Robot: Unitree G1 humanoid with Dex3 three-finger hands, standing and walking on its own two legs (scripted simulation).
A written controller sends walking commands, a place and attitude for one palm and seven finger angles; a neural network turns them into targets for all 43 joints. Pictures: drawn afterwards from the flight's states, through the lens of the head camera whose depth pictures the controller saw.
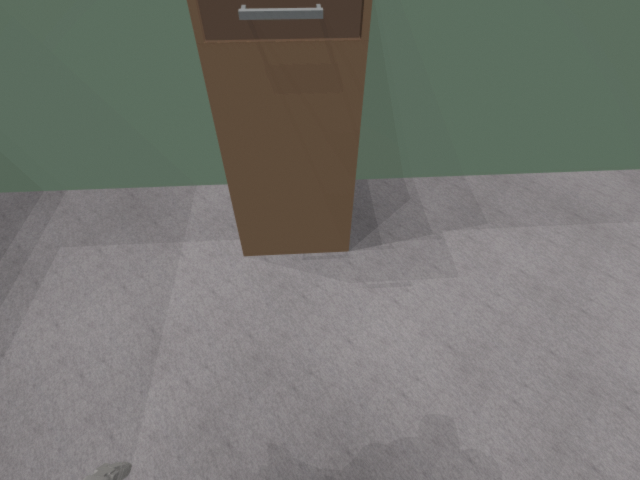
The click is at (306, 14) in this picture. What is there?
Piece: drawer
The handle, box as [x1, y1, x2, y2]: [238, 4, 322, 19]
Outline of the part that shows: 322,18 322,8 319,4 316,4 315,8 246,9 245,5 241,5 241,8 238,10 239,19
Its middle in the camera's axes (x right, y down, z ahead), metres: -0.09 -0.53 +0.91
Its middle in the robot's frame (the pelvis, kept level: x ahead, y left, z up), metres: +1.05 +0.15 +0.16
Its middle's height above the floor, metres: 0.93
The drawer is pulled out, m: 0.00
